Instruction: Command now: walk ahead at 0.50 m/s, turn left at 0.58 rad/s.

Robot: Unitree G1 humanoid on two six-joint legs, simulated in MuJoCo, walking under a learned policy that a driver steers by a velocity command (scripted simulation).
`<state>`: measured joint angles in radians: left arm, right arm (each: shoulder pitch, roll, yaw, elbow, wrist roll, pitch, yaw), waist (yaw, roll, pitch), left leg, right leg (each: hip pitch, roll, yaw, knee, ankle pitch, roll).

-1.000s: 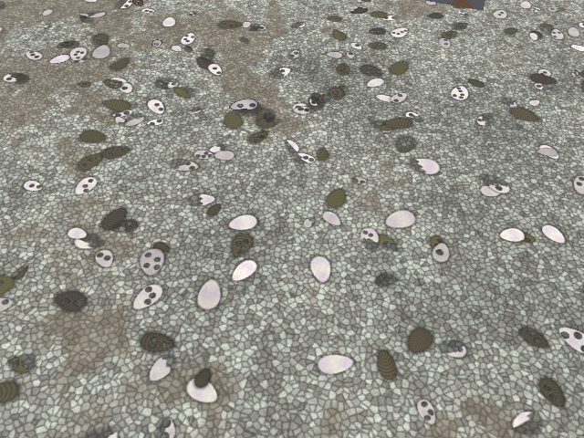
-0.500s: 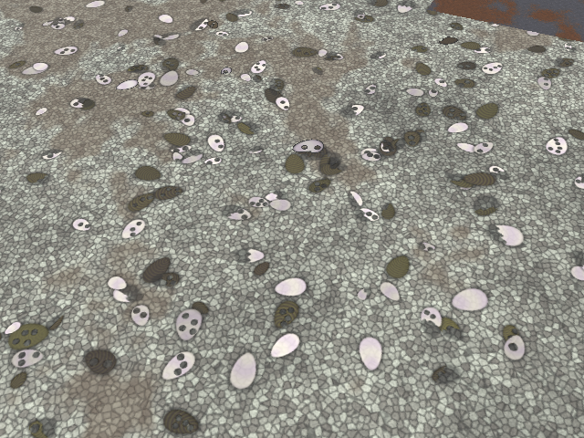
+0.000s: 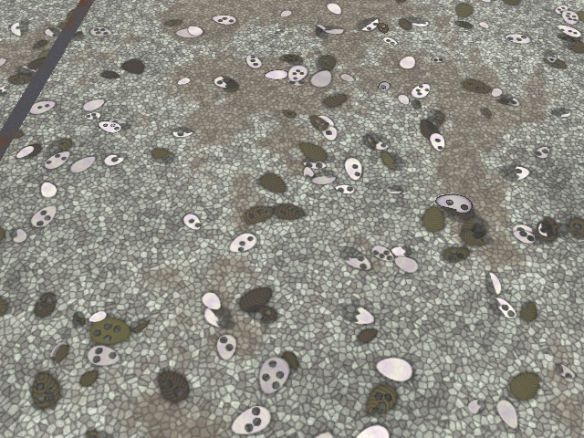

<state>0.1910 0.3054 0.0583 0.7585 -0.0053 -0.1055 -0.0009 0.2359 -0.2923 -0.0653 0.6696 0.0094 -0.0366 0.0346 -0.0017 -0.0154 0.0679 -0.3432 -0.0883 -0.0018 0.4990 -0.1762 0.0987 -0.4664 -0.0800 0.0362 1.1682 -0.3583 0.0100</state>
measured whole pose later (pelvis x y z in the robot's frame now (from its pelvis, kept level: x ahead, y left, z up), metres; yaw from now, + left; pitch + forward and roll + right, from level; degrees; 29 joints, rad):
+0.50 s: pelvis +0.30 -0.07 +0.00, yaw -3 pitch +2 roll +0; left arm 0.19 0.29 0.05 0.72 -0.01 -0.08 -0.04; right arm 0.29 -0.30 -0.04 0.75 0.00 -0.08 0.00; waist 0.00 0.02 0.03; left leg -0.34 -0.02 -0.05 1.16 -0.39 0.02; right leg -0.38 0.09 0.00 0.51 -0.16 -0.09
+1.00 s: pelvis +0.59 -0.06 +0.00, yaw -21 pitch +2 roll +1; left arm 0.34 0.31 0.06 0.74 -0.02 -0.02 0.01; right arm 0.15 -0.26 -0.05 0.67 -0.01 -0.10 0.01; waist 0.02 -0.04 0.01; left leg -0.32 -0.04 0.01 0.47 -0.17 0.02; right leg -0.39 0.04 0.10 1.15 -0.41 -0.02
